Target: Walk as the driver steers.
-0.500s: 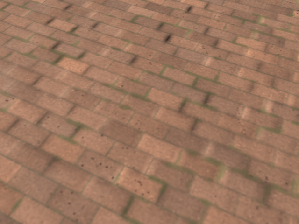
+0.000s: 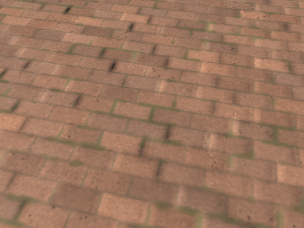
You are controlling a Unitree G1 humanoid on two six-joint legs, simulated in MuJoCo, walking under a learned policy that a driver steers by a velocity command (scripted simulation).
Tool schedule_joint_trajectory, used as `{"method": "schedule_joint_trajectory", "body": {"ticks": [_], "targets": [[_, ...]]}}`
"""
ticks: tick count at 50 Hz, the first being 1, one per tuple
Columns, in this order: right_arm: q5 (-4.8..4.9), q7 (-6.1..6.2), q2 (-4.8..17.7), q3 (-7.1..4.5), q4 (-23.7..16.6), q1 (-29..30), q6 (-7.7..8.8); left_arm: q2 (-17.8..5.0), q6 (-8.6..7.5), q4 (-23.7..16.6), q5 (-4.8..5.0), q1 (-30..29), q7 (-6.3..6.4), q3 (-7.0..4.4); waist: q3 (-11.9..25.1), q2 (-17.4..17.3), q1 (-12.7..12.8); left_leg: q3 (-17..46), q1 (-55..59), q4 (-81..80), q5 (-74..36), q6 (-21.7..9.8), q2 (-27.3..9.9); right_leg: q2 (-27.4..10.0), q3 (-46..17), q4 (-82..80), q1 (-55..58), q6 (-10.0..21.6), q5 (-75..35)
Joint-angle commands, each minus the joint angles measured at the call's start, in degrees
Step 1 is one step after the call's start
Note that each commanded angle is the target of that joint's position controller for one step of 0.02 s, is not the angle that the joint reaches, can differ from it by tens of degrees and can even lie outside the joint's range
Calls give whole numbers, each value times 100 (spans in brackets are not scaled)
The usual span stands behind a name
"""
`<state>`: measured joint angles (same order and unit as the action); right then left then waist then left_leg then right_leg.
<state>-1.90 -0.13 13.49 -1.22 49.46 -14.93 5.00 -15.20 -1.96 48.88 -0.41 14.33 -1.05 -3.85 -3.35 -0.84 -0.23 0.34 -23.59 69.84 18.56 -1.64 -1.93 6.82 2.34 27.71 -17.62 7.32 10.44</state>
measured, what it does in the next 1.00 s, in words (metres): walks ahead, turning right: left foot, then right foot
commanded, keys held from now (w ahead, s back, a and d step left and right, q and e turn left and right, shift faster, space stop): w+e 0.64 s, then e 0.28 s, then q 0.08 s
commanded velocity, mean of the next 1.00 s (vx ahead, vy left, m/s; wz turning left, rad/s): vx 0.41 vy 0.00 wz -0.56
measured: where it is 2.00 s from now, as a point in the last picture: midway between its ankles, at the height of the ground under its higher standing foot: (183, 223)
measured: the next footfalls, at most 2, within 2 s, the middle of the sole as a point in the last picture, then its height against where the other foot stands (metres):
left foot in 0.38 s outside the picture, level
right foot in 0.88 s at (205, 210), level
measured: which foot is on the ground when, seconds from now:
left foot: up 0.00-0.36, down 0.38-0.86, up 0.88-1.00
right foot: down 0.00-0.40, up 0.42-0.86, down 0.88-1.00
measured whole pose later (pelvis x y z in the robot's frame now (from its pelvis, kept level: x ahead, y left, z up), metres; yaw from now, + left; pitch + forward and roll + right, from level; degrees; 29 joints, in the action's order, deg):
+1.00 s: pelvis +0.46 -0.08 -0.01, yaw -34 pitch +1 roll +1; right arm -1.2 1.0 14.6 -2.1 45.6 -14.6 0.4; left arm -14.4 -0.2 40.4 -0.3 7.7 -0.3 -2.6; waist -5.6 -1.1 -1.8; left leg -2.2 -25.0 70.1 27.5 1.7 -3.2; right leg 5.0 1.8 31.3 -24.3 6.2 8.0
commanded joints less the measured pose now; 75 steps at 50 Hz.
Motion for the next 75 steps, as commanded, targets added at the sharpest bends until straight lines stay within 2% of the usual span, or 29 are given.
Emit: {"method": "schedule_joint_trajectory", "body": {"ticks": [1,8,13,16,18,19,20,21,22,23,24,26,29,36,41,43,44,45,46,48,50,54,61,67,70,71,72,73,75], "targets": [[-118,-36,488,-99,-384,-293,-148,-609,-142,-205,53,319,36,-135,320,118,-158,150,-796,-363,-182,215,-322,-1501,-1873,-1495,623,931,-1726],[-63,-91,456,-56,-949,1178,-245,-813,-147,-106,74,1024,63,-202,115,413,302,-15,-1415,-2316,-1641,500,-245,-1141,-1784,-1532,908,574,-1762],[6,-123,502,3,-1266,1966,-163,-879,-109,-109,-23,1407,130,-217,130,479,599,16,-1438,-3250,-1725,418,27,-1280,-2148,-1076,1627,534,-2350],[40,-104,693,-35,-1268,1640,-81,-1019,-114,-247,-64,1090,193,-251,186,562,315,149,-530,-3866,-1325,224,172,-1395,-2417,-708,1550,334,-2619],[39,-6,950,-151,-926,448,10,-1104,-160,-330,-38,766,142,-260,685,373,-263,71,1216,-4375,-1119,-7,369,-1055,-2267,444,1139,90,-3240],[-57,88,1275,-248,-832,-362,80,-871,-214,-409,30,783,76,-192,1356,-87,-595,810,2522,-4539,-528,-263,-422,-690,-1939,1761,565,-57,-2411],[-186,173,1744,-359,-894,-847,42,-309,-233,-596,202,1136,72,-59,2068,-1060,-557,2893,3970,-4853,319,-674,-1988,13,-1171,3407,-916,-252,626],[-96,140,1752,-408,-862,-583,-55,-592,-177,-650,73,1484,95,-78,2172,-1622,-197,4557,3865,-5325,643,-1107,-2432,15,-896,4193,-1780,-229,2155],[-44,113,1139,-299,-962,-189,-97,-807,-87,-471,-53,1222,114,-113,1311,-598,-124,3816,3105,-5346,1044,-1035,-2189,-428,-926,4500,-2001,-219,1605],[-4,88,754,-208,-970,65,-93,-747,-64,-497,-93,828,48,-99,735,-104,-139,2880,2396,-5482,638,-912,-1845,-594,-845,4308,-1914,-265,1154],[-20,82,642,-169,-939,175,-82,-635,-31,-531,-104,699,-4,-89,489,-202,-38,2192,1979,-5650,27,-750,-1572,-752,-785,4076,-1777,-315,955],[23,78,638,-165,-775,24,8,-550,102,-553,-197,650,-103,-73,311,-514,50,1323,1594,-5800,-1038,-666,-1288,-889,-675,3935,-1607,-411,816],[102,18,714,-213,-632,-184,144,-455,185,-756,-181,284,-189,-43,316,-475,87,722,1663,-5991,-1869,-771,-1333,-971,-627,3838,-1917,-479,444],[121,27,785,-252,-423,-282,90,-130,135,-1193,-145,-877,-311,127,16,-458,-8,-879,1576,-5738,-3851,-582,-995,-936,-5,1731,-1594,-559,-898],[161,141,1107,-359,-305,-494,-81,-330,112,-1263,-243,-801,-292,63,340,-633,-13,-1114,2240,-4525,-5151,-338,-1170,-522,378,725,-755,-232,-257],[202,176,1181,-384,-341,-441,-188,-535,-2,-934,-347,285,-180,-61,966,-254,458,-1254,2033,-2637,-4617,-151,-972,-210,289,-85,497,28,-657],[151,156,1006,-341,-464,-738,-203,-1023,-60,-856,-364,762,-74,-195,1486,484,576,-1286,908,-1030,-2301,80,-713,-1171,-778,-16,1795,267,-2495],[160,109,408,-207,-715,-1390,-271,-1721,-18,-1041,-206,605,-15,-349,2186,1500,39,-940,-899,928,2242,379,230,-2974,-3122,466,3261,1335,-6052],[29,120,797,-258,-703,-1028,-364,-1576,94,-1126,106,950,39,-406,2826,741,559,19,-1121,1255,1861,380,183,-2867,-3382,69,3225,1668,-5401],[103,137,665,-199,-687,-439,-396,-683,171,-1144,82,17,140,-122,1357,244,212,53,-1179,609,912,338,-261,-2371,-2186,-486,1680,1201,-3970],[2,123,634,-190,-541,-622,-552,-286,144,-1075,49,-303,178,48,925,388,-126,25,-418,-98,529,329,-352,-1895,-1520,-850,658,762,-3676],[110,55,393,-147,-222,-923,-742,-257,-36,-827,-129,-299,152,143,1009,362,-262,94,515,-1007,129,248,-137,-1783,-893,-1224,64,513,-3198],[75,43,543,-225,-336,-125,-819,-542,115,-603,-100,-146,267,64,468,598,68,11,179,-2153,422,162,40,-2018,-1068,-1518,407,541,-105],[133,64,365,-213,-410,-183,-753,-605,225,-479,-95,-96,378,-21,536,563,96,-258,373,-2840,892,29,186,-2262,-1025,-1059,857,691,-731],[144,45,365,-206,-383,-515,-673,-727,288,-399,-47,-166,404,-92,570,472,-157,-239,1216,-4522,-159,-200,263,-2088,-541,-452,553,220,-1033],[72,51,690,-270,-426,-521,-632,-627,302,-426,-50,-112,383,-88,460,-73,-101,659,1460,-5295,-301,-391,-237,-1768,-191,223,85,-169,-463],[36,60,1405,-445,-592,-437,-606,-217,302,-711,-35,-162,361,6,298,-1292,60,2726,1819,-5446,-1944,-951,-1744,-787,485,1313,-1208,-673,1336],[26,84,1483,-513,-481,-725,-621,-326,357,-785,-68,-745,404,4,-34,-1154,-350,2811,1493,-5434,-3258,-1577,-2014,-417,67,2354,-1607,-754,2267],[122,132,1134,-450,-527,-302,-650,-383,406,-668,-34,-500,332,-29,13,-387,46,1916,1469,-5275,-3219,-1401,-1283,-586,-398,3070,-1583,-811,1593]]}}
Keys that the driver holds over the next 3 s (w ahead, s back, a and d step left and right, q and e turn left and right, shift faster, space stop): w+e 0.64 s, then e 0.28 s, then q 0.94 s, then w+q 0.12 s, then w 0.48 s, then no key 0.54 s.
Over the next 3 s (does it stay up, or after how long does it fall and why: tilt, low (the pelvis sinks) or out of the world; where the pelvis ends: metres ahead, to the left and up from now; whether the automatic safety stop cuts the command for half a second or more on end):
stays up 0.81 -0.06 0.00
